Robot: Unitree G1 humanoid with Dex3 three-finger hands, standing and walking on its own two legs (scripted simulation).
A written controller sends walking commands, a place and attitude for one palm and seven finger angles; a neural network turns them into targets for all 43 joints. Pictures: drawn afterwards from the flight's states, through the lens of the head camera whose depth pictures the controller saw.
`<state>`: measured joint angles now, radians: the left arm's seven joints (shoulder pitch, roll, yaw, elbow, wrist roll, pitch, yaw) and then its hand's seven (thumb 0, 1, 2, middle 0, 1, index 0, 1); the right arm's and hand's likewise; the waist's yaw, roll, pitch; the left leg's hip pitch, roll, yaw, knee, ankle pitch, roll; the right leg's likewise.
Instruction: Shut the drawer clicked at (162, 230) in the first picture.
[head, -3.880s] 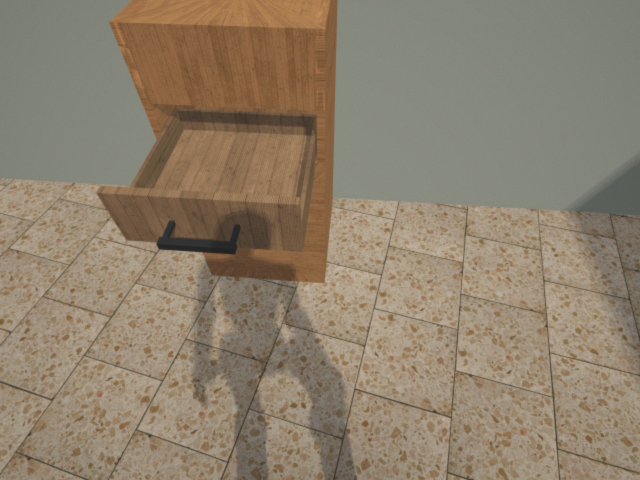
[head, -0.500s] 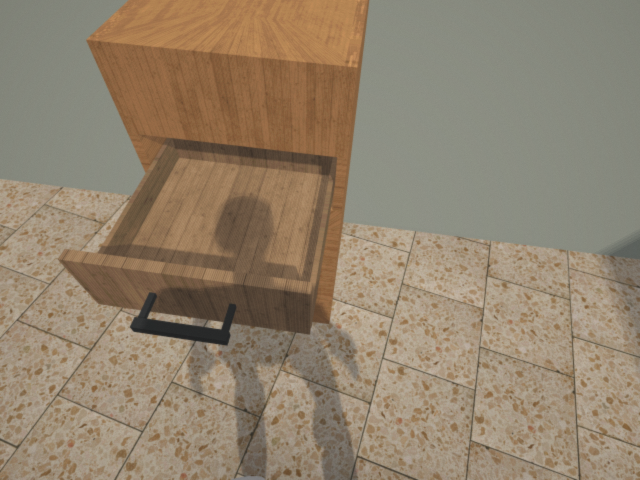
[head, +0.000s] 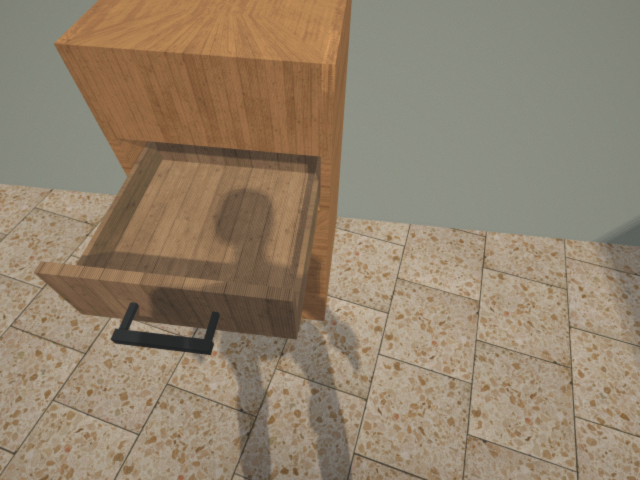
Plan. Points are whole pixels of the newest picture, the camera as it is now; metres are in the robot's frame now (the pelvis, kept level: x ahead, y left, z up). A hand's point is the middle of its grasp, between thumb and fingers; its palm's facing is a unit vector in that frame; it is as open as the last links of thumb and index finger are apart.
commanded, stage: come to a stop and stand still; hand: left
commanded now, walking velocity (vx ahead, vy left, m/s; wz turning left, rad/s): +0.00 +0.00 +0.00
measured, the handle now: (167, 328) +0.33 +0.26 -0.10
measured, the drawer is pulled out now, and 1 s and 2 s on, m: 0.30 0.30 0.30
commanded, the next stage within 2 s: look again from close up in 0.76 s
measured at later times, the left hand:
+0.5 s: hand out of the picture +0.03 +0.26 -0.17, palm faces -0.02 -0.97 -0.24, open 7.4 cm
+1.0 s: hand out of the picture -0.07 +0.22 -0.17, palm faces -0.02 -0.99 -0.17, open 7.4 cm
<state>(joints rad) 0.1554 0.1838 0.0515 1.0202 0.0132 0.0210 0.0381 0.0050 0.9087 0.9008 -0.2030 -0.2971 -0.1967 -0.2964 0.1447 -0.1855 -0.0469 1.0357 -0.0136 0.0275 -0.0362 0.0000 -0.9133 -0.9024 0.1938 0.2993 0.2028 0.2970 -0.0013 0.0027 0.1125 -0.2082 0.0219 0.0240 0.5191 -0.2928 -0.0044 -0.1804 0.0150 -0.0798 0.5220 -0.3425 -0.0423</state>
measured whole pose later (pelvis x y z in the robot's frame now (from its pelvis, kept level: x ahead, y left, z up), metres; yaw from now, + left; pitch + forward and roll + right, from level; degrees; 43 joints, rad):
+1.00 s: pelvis -0.04 +0.07 +0.01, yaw -3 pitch -2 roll +0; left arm 0.36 0.12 -0.02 1.13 0.02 0.00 0.04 0.01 0.91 0.90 -0.20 -0.30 -0.20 -0.30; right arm 0.30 -0.15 -0.01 1.13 -0.01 0.00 -0.02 0.00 -0.91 -0.90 0.19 0.30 0.20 0.30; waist 0.00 0.00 0.03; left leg -0.20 -0.06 0.07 0.42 -0.20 0.08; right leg -0.19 -0.06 0.00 0.44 -0.23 0.05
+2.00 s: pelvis +0.03 +0.06 +0.00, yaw -4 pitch -1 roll +1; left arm 0.27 0.14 0.02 1.08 0.02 0.01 0.05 0.01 0.92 0.90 -0.20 -0.30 -0.20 -0.30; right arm 0.36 -0.11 0.01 1.13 -0.01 -0.02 -0.05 0.00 -0.91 -0.90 0.19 0.30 0.20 0.30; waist -0.01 -0.01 0.06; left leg -0.13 -0.07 0.09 0.44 -0.31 0.08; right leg -0.28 -0.05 -0.05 0.57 -0.24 0.00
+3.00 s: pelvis +0.03 +0.03 +0.01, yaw -3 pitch -1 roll +0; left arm 0.31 0.13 -0.02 1.10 0.01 -0.02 0.04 0.01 0.92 0.90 -0.20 -0.30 -0.20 -0.30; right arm 0.34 -0.13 0.03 1.15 0.00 -0.02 -0.03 0.00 -0.91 -0.90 0.19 0.30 0.20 0.30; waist 0.00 0.01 0.03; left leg -0.11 -0.02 0.05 0.43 -0.31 0.03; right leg -0.21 0.00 -0.09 0.47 -0.24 -0.04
